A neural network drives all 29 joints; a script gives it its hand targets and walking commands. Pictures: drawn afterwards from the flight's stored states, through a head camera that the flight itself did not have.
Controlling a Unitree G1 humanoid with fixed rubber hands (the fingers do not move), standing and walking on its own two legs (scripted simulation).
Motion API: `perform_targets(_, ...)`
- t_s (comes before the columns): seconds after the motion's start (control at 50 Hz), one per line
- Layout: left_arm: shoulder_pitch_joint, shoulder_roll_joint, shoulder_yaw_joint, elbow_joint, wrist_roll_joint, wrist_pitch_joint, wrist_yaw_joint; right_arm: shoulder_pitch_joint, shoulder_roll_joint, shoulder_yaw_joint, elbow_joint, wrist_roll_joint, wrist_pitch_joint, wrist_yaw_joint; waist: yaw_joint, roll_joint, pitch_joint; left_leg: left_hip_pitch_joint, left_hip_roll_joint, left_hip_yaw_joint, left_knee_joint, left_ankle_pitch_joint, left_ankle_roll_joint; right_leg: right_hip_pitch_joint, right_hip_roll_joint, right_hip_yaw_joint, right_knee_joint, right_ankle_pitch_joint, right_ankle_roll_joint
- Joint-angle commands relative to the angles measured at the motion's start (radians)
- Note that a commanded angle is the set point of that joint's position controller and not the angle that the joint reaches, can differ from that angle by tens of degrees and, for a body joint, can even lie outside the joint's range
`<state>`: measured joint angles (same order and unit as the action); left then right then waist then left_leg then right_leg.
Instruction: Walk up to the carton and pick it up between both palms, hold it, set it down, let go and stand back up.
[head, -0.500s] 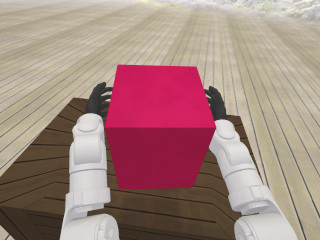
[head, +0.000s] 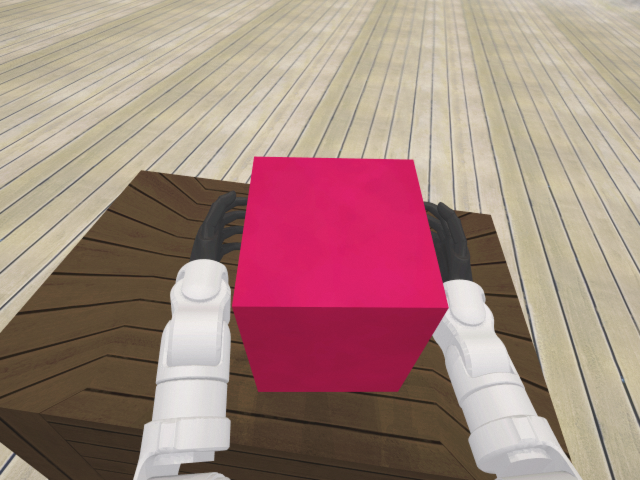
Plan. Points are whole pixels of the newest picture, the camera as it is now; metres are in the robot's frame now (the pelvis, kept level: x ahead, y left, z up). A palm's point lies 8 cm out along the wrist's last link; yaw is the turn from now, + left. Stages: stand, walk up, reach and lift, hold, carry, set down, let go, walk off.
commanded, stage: set down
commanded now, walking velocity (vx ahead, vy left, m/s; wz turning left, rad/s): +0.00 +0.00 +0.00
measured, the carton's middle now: (331, 282) +0.37 -0.03 +0.08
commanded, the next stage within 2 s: none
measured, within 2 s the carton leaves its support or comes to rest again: rests again in 1.92 s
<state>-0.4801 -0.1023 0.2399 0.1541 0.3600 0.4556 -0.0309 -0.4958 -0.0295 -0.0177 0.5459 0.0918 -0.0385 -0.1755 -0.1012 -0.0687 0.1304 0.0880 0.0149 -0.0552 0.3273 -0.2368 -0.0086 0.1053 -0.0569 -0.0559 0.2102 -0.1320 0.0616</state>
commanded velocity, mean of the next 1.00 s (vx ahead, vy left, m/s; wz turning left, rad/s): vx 0.00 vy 0.00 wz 0.00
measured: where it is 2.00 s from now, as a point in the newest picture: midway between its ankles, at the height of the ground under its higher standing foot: outside the picture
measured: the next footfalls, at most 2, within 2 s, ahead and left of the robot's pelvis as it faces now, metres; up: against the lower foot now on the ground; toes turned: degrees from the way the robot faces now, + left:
none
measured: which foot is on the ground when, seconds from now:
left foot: down 0.00-1.00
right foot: down 0.00-1.00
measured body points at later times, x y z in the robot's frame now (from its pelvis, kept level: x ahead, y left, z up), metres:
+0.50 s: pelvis -0.02 +0.00 +0.00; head -0.03 +0.03 +0.45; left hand +0.36 +0.11 +0.11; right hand +0.32 -0.18 +0.10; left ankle -0.02 +0.12 -0.75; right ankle +0.00 -0.16 -0.75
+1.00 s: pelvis +0.01 +0.00 +0.00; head +0.02 +0.03 +0.45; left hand +0.39 +0.10 +0.06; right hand +0.33 -0.19 +0.06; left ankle -0.02 +0.12 -0.75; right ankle +0.00 -0.16 -0.75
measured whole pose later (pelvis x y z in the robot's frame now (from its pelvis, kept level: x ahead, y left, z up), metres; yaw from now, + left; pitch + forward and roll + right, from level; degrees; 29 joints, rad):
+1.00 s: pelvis +0.01 +0.00 +0.00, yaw +0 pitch -4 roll -1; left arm -0.44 -0.07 0.22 0.46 0.29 0.24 -0.02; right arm -0.37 0.03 -0.08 0.67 0.01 -0.18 -0.21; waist -0.13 -0.06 0.08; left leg -0.02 0.03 -0.03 0.33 -0.24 -0.01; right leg 0.01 -0.05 -0.06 0.20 -0.12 0.06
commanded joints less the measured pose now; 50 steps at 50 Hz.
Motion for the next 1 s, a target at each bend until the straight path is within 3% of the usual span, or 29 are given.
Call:
perform_targets(0.0, -0.429, -0.454, -0.401, -0.104, -0.095, -0.036, -0.166, -0.545, 0.457, 0.399, -0.329, 0.041, -0.064, 0.099, -0.005, 0.052, -0.399, 0.059, -0.065, 0.111, 0.021, 0.595, -0.053, 0.201, 0.103, -0.089, 0.073, 0.47, -0.005)
perform_targets(0.02, -0.454, -0.46, -0.435, -0.125, -0.108, -0.041, -0.174, -0.528, 0.466, 0.404, -0.333, 0.044, -0.069, 0.094, -0.027, 0.059, -0.376, 0.058, -0.065, 0.103, 0.012, 0.592, -0.054, 0.197, 0.101, -0.093, 0.065, 0.465, 0.003)
perform_targets(0.06, -0.435, -0.439, -0.405, -0.13, -0.096, -0.038, -0.175, -0.521, 0.475, 0.415, -0.369, 0.045, -0.07, 0.089, -0.017, 0.061, -0.367, 0.044, -0.074, 0.107, 0.032, 0.586, -0.053, 0.194, 0.104, -0.086, 0.067, 0.483, 0.002)
perform_targets(0.08, -0.486, -0.477, -0.492, -0.193, -0.127, -0.047, -0.166, -0.587, 0.482, 0.419, -0.438, 0.057, -0.096, 0.082, -0.042, 0.09, -0.435, 0.068, -0.064, 0.084, 0.05, 0.628, -0.066, 0.174, 0.109, -0.101, 0.085, 0.494, 0.005)
perform_targets(0.12, -0.466, -0.423, -0.449, -0.148, -0.111, -0.044, -0.175, -0.488, 0.456, 0.376, -0.372, 0.034, -0.074, 0.077, -0.048, 0.08, -0.349, 0.038, -0.068, 0.098, 0.023, 0.518, -0.05, 0.177, 0.096, -0.089, 0.056, 0.415, -0.005)
perform_targets(0.18, -0.458, -0.414, -0.425, -0.109, -0.121, -0.056, -0.175, -0.557, 0.497, 0.439, -0.481, 0.044, -0.079, 0.08, 0.02, 0.026, -0.337, -0.058, -0.084, 0.108, -0.016, 0.379, -0.022, 0.218, 0.085, -0.078, 0.06, 0.44, 0.012)
perform_targets(0.2, -0.43, -0.407, -0.406, -0.059, -0.106, -0.053, -0.178, -0.518, 0.483, 0.391, -0.385, 0.006, -0.067, 0.089, -0.017, 0.033, -0.306, -0.055, -0.082, 0.113, -0.016, 0.382, -0.026, 0.201, 0.093, -0.079, 0.068, 0.416, 0.008)
perform_targets(0.22, -0.437, -0.411, -0.418, -0.079, -0.123, -0.053, -0.177, -0.529, 0.469, 0.425, -0.44, 0.021, -0.075, 0.082, 0.004, 0.012, -0.35, -0.08, -0.078, 0.114, -0.013, 0.381, -0.02, 0.225, 0.081, -0.079, 0.084, 0.486, 0.01)
perform_targets(0.28, -0.427, -0.453, -0.444, -0.118, -0.128, -0.073, -0.167, -0.476, 0.475, 0.424, -0.395, 0.004, -0.092, 0.087, -0.023, 0.026, -0.384, -0.006, -0.062, 0.095, -0.006, 0.442, -0.035, 0.19, 0.1, -0.082, 0.062, 0.441, 0.0)
perform_targets(0.32, -0.426, -0.405, -0.363, -0.031, -0.093, -0.081, -0.172, -0.456, 0.453, 0.346, -0.329, -0.039, -0.079, 0.089, -0.014, 0.024, -0.336, -0.049, -0.074, 0.115, -0.025, 0.325, -0.03, 0.145, 0.089, -0.075, 0.04, 0.314, -0.013)
perform_targets(0.34, -0.47, -0.433, -0.428, -0.059, -0.128, -0.088, -0.171, -0.461, 0.49, 0.36, -0.33, -0.027, -0.085, 0.097, -0.01, 0.059, -0.345, -0.049, -0.066, 0.11, -0.037, 0.29, -0.029, 0.125, 0.09, -0.086, 0.042, 0.265, -0.009)
perform_targets(0.38, -0.431, -0.434, -0.362, 0.044, -0.103, -0.09, -0.178, -0.473, 0.489, 0.315, -0.29, -0.06, -0.089, 0.101, -0.006, 0.019, -0.282, -0.102, -0.068, 0.117, -0.06, 0.189, -0.012, 0.12, 0.086, -0.082, 0.018, 0.19, -0.013)
perform_targets(0.4, -0.461, -0.425, -0.337, 0.072, -0.094, -0.093, -0.182, -0.475, 0.466, 0.277, -0.285, -0.089, -0.088, 0.105, -0.034, 0.022, -0.264, -0.11, -0.068, 0.123, -0.071, 0.146, -0.006, 0.1, 0.084, -0.086, 0.013, 0.162, -0.008)
perform_targets(0.42, -0.483, -0.423, -0.341, 0.11, -0.107, -0.111, -0.187, -0.488, 0.467, 0.266, -0.269, -0.1, -0.095, 0.112, -0.016, 0.016, -0.255, -0.119, -0.065, 0.132, -0.096, 0.094, -0.005, 0.102, 0.081, -0.088, 0.009, 0.106, -0.005)
perform_targets(0.5, -0.549, -0.468, -0.403, 0.095, -0.117, -0.173, -0.161, -0.512, 0.49, 0.242, -0.216, -0.126, -0.139, 0.124, -0.053, 0.081, -0.36, -0.082, -0.061, 0.118, -0.063, 0.185, -0.034, 0.037, 0.093, -0.112, 0.01, 0.127, -0.023)
perform_targets(0.54, -0.544, -0.454, -0.365, 0.186, -0.087, -0.184, -0.151, -0.547, 0.474, 0.195, -0.147, -0.15, -0.143, 0.125, -0.019, 0.1, -0.324, -0.131, -0.057, 0.127, -0.067, 0.152, -0.033, 0.021, 0.089, -0.105, 0.017, 0.071, -0.03)
perform_targets(0.56, -0.568, -0.457, -0.329, 0.218, -0.086, -0.199, -0.153, -0.529, 0.473, 0.167, -0.107, -0.169, -0.141, 0.129, -0.031, 0.091, -0.32, -0.126, -0.052, 0.129, -0.073, 0.116, -0.028, 0.013, 0.089, -0.111, 0.007, 0.024, -0.032)
perform_targets(0.58, -0.564, -0.485, -0.399, 0.143, -0.121, -0.207, -0.151, -0.512, 0.498, 0.196, -0.159, -0.154, -0.16, 0.134, -0.032, 0.086, -0.401, -0.104, -0.056, 0.13, -0.07, 0.127, -0.03, 0.016, 0.095, -0.112, -0.001, 0.054, -0.028)
perform_targets(0.6, -0.571, -0.467, -0.363, 0.224, -0.105, -0.222, -0.148, -0.552, 0.495, 0.196, -0.145, -0.145, -0.168, 0.131, -0.001, 0.092, -0.386, -0.131, -0.065, 0.138, -0.076, 0.128, -0.022, 0.018, 0.082, -0.104, 0.004, 0.063, -0.023)
perform_targets(0.62, -0.624, -0.501, -0.383, 0.181, -0.126, -0.239, -0.141, -0.555, 0.514, 0.189, -0.132, -0.161, -0.18, 0.127, -0.041, 0.088, -0.409, -0.106, -0.05, 0.126, -0.06, 0.157, -0.036, 0.04, 0.095, -0.106, 0.025, 0.095, -0.025)
perform_targets(0.64, -0.579, -0.494, -0.343, 0.22, -0.112, -0.25, -0.136, -0.549, 0.512, 0.184, -0.12, -0.165, -0.174, 0.132, -0.016, 0.056, -0.43, -0.128, -0.059, 0.12, -0.047, 0.164, -0.03, 0.028, 0.095, -0.093, 0.022, 0.121, -0.03)
perform_targets(0.66, -0.623, -0.529, -0.408, 0.184, -0.139, -0.266, -0.127, -0.592, 0.54, 0.218, -0.166, -0.159, -0.201, 0.129, -0.026, 0.07, -0.544, -0.087, -0.054, 0.118, -0.035, 0.218, -0.036, 0.014, 0.1, -0.106, 0.034, 0.168, -0.025)
perform_targets(0.74, -0.529, -0.496, -0.305, 0.302, -0.086, -0.29, -0.131, -0.505, 0.542, 0.231, -0.047, -0.16, -0.162, 0.127, 0.016, 0.042, -0.412, -0.095, -0.054, 0.116, -0.044, 0.225, -0.029, 0.02, 0.101, -0.086, 0.017, 0.165, -0.027)
perform_targets(0.76, -0.556, -0.511, -0.333, 0.288, -0.102, -0.293, -0.135, -0.521, 0.548, 0.246, -0.064, -0.154, -0.184, 0.118, -0.006, 0.032, -0.439, -0.061, -0.048, 0.118, -0.039, 0.265, -0.028, 0.048, 0.096, -0.085, 0.029, 0.24, -0.024)
perform_targets(0.78, -0.505, -0.526, -0.344, 0.263, -0.107, -0.294, -0.138, -0.506, 0.562, 0.267, -0.097, -0.116, -0.192, 0.118, 0.013, 0.033, -0.443, -0.056, -0.052, 0.111, -0.033, 0.326, -0.029, 0.071, 0.105, -0.08, 0.039, 0.309, -0.019)
perform_targets(0.82, -0.48, -0.527, -0.363, 0.273, -0.11, -0.291, -0.139, -0.491, 0.537, 0.265, -0.088, -0.116, -0.197, 0.105, -0.012, 0.04, -0.429, -0.038, -0.052, 0.102, -0.005, 0.441, -0.056, 0.058, 0.121, -0.078, 0.035, 0.37, -0.019)
perform_targets(0.9, -0.478, -0.494, -0.377, 0.221, -0.101, -0.293, -0.146, -0.374, 0.573, 0.275, -0.004, -0.127, -0.174, 0.083, -0.02, 0.075, -0.368, -0.07, -0.061, 0.109, -0.014, 0.428, -0.051, 0.097, 0.097, -0.069, 0.038, 0.412, -0.018)
perform_targets(0.92, -0.458, -0.522, -0.422, 0.191, -0.132, -0.293, -0.151, -0.36, 0.566, 0.286, -0.066, -0.111, -0.191, 0.078, -0.049, 0.105, -0.415, -0.013, -0.054, 0.106, 0.004, 0.496, -0.069, 0.087, 0.107, -0.076, 0.038, 0.443, -0.019)
perform_targets(0.98, -0.447, -0.53, -0.448, 0.144, -0.142, -0.298, -0.142, -0.356, 0.592, 0.321, -0.118, -0.089, -0.204, 0.065, -0.06, 0.104, -0.489, -0.007, -0.061, 0.085, 0.043, 0.573, -0.064, 0.086, 0.103, -0.066, 0.055, 0.52, -0.009)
